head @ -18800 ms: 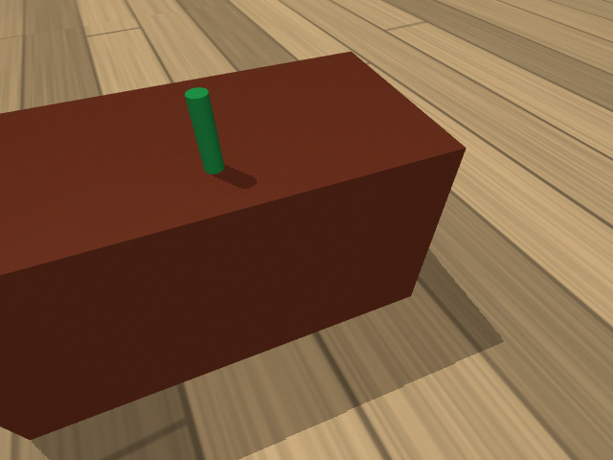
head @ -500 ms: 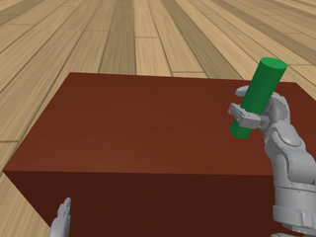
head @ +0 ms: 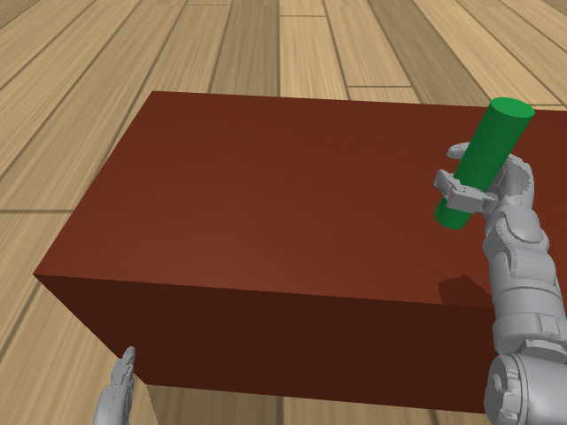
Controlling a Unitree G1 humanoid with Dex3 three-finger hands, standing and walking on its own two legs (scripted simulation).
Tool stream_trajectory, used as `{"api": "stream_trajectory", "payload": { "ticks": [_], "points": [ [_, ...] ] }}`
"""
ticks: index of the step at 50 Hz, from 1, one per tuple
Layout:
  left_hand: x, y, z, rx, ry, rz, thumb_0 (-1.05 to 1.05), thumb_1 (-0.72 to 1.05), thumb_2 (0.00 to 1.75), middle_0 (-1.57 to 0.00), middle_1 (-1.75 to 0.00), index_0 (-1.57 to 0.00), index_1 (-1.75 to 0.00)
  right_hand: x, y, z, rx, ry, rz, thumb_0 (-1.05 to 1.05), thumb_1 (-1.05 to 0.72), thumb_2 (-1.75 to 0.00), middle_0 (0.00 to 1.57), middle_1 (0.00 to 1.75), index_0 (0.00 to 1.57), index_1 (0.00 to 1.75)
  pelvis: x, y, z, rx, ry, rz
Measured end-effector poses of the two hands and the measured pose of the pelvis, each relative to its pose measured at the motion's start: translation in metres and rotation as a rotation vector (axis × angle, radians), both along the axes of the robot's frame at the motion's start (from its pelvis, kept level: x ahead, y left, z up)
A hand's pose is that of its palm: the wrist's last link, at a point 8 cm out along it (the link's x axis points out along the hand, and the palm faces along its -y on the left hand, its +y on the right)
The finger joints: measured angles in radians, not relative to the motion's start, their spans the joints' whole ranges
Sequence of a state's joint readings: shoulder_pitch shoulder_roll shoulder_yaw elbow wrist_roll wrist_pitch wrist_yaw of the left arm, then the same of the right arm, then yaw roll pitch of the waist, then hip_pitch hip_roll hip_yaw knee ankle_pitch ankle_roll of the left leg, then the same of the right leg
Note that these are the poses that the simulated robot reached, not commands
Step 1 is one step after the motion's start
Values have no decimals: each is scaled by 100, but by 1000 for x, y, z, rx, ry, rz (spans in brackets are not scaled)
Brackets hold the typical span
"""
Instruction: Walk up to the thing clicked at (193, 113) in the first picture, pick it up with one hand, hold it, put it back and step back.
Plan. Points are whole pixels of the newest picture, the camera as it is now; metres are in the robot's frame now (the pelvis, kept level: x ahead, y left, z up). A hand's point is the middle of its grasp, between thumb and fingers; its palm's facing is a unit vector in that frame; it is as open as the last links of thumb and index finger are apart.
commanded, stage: crouch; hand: right
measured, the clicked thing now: (476, 170) +0.43 -0.22 +0.16
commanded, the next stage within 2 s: lower in 0.90 s
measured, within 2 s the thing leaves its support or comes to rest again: rests again in 1.94 s
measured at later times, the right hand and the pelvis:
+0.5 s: hand (455, 185) +0.46 -0.22 +0.11, palm faces +0.21 +0.98 +0.01, open 6.3 cm; pelvis +0.01 -0.01 -0.01, yaw +1 degrees
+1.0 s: hand (454, 180) +0.49 -0.24 +0.09, palm faces +0.22 +0.98 +0.01, open 6.3 cm; pelvis +0.01 -0.02 -0.02, yaw +1 degrees
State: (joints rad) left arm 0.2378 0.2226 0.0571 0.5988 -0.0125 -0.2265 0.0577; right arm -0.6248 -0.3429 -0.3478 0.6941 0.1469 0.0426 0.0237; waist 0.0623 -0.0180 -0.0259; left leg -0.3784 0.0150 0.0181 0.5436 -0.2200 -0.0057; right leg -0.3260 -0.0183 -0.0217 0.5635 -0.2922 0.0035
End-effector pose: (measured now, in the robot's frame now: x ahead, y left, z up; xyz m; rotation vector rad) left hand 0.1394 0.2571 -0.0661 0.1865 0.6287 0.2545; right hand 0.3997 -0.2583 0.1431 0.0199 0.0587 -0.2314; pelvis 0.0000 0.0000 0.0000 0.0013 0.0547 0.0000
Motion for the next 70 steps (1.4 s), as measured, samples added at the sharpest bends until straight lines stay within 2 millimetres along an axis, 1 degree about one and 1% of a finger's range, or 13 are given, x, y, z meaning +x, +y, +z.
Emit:
{"api": "stream_trajectory", "payload": {
  "ticks": [5,20,26,30,41,48,55,61,65,70],
  "points": [
    [2,-3,-1,2,25,2,-1,-53,5,-6,-5,-6,-5,8,-5,-10,-10,-9,6,0,-7,-109,93,107,95,104,3,-3,-1,3,21,3],
    [7,-7,0,21,59,14,-1,-54,5,-7,-5,-6,-5,27,-13,-28,-3,-17,24,0,-8,-107,92,108,95,105,10,-9,-4,12,68,7],
    [6,-10,-2,20,69,7,-1,-54,5,-7,-5,-6,-5,34,-16,-37,-1,-10,20,0,-7,-108,92,108,95,105,10,-10,-7,15,88,9],
    [5,-9,-2,29,69,12,-1,-54,5,-7,-5,-6,-5,39,-18,-41,-3,-9,15,0,-7,-108,92,108,95,105,10,-11,-9,16,101,10],
    [1,-8,-3,47,75,9,-1,-55,6,-7,-5,-6,-6,53,-23,-47,-3,-18,13,0,-7,-108,92,108,95,105,9,-14,-16,21,138,12],
    [2,-13,-1,50,56,-9,-1,-55,6,-6,-5,-6,-6,58,-26,-50,-3,-18,15,0,-7,-109,92,108,95,105,7,-15,-20,23,156,15],
    [-3,-14,-3,57,61,-16,-1,-55,6,-7,-5,-6,-6,62,-31,-55,-5,-18,7,0,-7,-108,92,108,95,105,4,-15,-25,24,174,12],
    [-5,-11,-2,80,51,-24,-1,-55,6,-7,-4,-6,-6,66,-31,-68,-2,-8,18,0,-7,-108,92,108,95,105,1,-15,-31,25,201,11],
    [-7,-8,-4,93,59,-25,-1,-56,7,-7,-5,-6,-6,68,-31,-81,10,0,17,0,-8,-107,92,108,95,105,-1,-15,-36,26,222,11],
    [-8,-9,-7,103,57,-28,-1,-56,7,-7,-5,-6,-6,70,-31,-93,3,-4,17,0,-8,-107,92,109,95,105,-3,-14,-43,29,241,10]
  ]
}}
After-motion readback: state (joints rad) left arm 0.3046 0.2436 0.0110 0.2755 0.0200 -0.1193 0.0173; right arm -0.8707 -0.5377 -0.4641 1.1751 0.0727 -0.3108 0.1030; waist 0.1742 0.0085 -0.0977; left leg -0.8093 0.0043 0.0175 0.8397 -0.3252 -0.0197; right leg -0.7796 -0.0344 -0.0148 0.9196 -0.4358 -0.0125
